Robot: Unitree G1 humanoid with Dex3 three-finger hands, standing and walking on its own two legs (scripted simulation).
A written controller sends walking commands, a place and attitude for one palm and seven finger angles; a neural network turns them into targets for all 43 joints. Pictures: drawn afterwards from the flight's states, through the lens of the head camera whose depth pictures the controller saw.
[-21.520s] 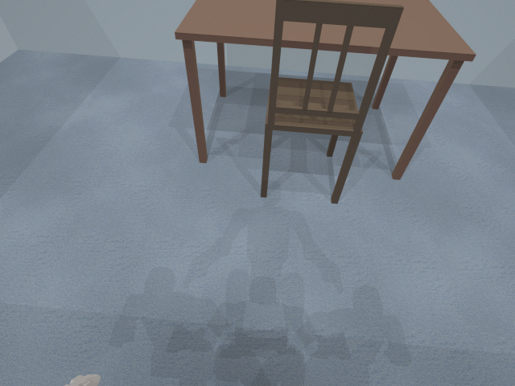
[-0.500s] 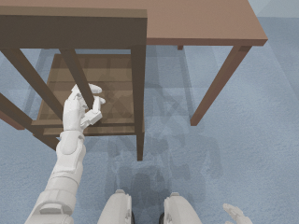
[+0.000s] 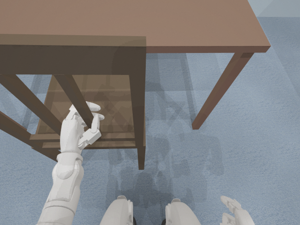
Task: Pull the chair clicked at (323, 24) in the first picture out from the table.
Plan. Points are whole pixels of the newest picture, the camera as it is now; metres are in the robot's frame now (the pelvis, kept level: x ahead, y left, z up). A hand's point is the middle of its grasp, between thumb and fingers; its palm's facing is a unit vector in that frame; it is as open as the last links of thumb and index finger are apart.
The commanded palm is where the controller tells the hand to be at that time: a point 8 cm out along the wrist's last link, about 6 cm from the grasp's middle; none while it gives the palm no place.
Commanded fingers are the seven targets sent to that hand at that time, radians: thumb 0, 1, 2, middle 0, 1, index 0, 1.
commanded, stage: hook a spindle and tug to test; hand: left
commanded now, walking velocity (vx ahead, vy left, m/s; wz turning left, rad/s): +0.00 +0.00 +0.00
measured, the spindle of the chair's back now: (44, 113) +0.38 +0.27 +0.04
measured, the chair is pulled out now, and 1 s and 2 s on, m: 0.02 0.12 0.23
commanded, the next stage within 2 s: step backward, pulling the chair out in 0.04 s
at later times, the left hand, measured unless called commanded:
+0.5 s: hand (95, 132) +0.34 +0.14 +0.03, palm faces +0.01 -0.99 -0.12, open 5.1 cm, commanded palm +0.30 +0.19 +0.03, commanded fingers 0.00 0.90 0.90 -0.50 -1.45 -0.50 -1.45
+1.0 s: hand (99, 165) +0.26 +0.12 +0.03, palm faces +0.02 -0.99 -0.14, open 5.0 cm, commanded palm +0.24 +0.17 +0.03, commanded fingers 0.00 0.90 0.90 -0.50 -1.45 -0.50 -1.45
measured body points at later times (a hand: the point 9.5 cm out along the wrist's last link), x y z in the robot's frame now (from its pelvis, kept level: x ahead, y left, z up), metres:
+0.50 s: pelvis +0.01 +0.01 +0.09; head +0.09 +0.02 +0.54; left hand +0.33 +0.20 +0.04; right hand +0.12 -0.25 -0.02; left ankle +0.00 +0.08 -0.64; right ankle -0.01 -0.11 -0.63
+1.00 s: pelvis -0.05 -0.01 +0.10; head +0.01 -0.02 +0.54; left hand +0.26 +0.17 +0.04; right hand +0.06 -0.26 -0.03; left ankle +0.00 +0.08 -0.64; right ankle -0.02 -0.11 -0.64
